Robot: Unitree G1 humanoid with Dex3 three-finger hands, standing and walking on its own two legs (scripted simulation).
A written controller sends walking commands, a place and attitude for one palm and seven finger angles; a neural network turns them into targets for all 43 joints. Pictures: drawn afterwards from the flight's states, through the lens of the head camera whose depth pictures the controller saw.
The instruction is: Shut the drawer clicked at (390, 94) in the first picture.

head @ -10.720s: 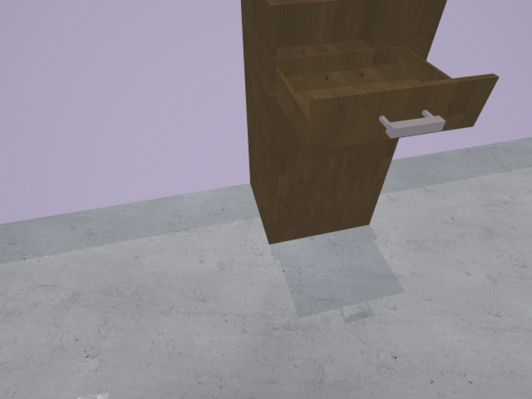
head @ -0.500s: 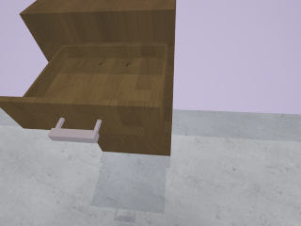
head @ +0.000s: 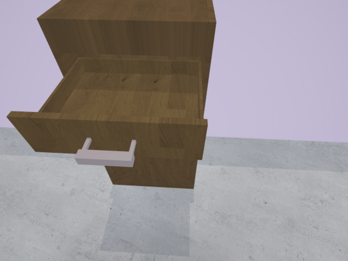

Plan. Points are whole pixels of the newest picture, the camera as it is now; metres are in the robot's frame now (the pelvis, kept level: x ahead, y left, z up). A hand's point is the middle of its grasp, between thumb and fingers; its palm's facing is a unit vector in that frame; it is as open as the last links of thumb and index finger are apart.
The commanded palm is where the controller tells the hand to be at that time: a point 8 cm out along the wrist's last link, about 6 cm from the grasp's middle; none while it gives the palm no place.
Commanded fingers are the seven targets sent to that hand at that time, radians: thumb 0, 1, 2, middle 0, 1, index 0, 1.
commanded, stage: look again from close up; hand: left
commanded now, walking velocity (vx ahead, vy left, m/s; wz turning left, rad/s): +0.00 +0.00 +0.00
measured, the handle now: (108, 150) +0.35 +0.20 +0.06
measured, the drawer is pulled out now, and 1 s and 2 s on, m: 0.30 0.30 0.30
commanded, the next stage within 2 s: shuffle to correct the standing spot in 0.62 s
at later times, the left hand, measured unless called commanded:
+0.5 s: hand out of the picture +0.03 +0.19 -0.17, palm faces +0.00 -0.97 -0.25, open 7.4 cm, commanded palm none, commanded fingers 0.00 0.90 0.90 -0.20 -0.30 -0.20 -0.30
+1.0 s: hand out of the picture +0.01 +0.16 -0.19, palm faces +0.04 -0.98 -0.17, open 7.4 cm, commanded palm none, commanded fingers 0.00 0.90 0.90 -0.20 -0.30 -0.20 -0.30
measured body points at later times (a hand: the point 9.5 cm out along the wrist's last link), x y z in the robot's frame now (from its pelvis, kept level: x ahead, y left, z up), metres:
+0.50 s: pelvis +0.00 +0.00 +0.00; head +0.00 -0.02 +0.45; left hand +0.03 +0.24 -0.15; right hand -0.01 -0.20 -0.17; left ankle -0.01 +0.10 -0.74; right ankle -0.02 -0.12 -0.74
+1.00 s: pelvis +0.03 -0.01 -0.01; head +0.05 -0.01 +0.44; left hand +0.01 +0.21 -0.17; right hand +0.03 -0.24 -0.17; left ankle -0.01 +0.10 -0.74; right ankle -0.02 -0.12 -0.74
